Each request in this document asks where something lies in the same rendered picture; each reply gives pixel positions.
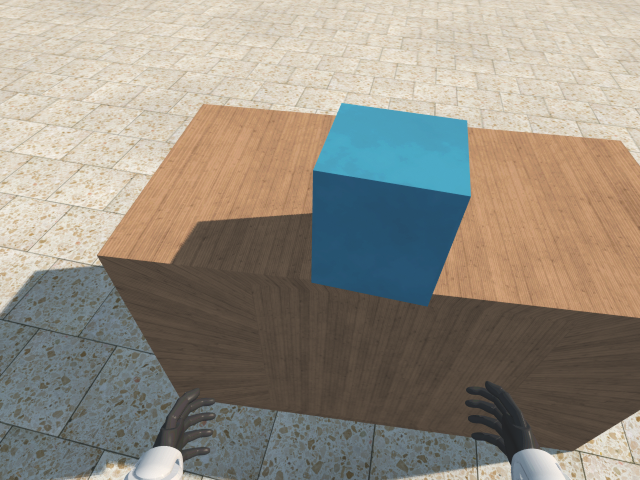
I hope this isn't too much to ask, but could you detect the robot right forearm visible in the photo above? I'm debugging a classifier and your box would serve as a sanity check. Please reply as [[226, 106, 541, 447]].
[[511, 449, 572, 480]]

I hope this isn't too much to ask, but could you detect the left robot hand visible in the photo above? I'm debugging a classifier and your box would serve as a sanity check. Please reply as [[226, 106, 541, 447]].
[[153, 388, 216, 463]]

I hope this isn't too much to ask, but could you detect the right robot hand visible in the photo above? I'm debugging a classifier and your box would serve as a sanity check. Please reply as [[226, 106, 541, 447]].
[[465, 381, 541, 465]]

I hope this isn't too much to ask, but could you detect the robot left forearm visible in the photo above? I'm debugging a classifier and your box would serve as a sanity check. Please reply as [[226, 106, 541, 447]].
[[124, 446, 183, 480]]

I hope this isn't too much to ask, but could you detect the pedestal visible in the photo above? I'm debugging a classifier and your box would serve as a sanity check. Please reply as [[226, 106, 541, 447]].
[[97, 104, 640, 451]]

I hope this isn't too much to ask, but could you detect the carton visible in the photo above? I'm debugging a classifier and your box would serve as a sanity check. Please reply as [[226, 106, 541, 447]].
[[311, 103, 471, 307]]

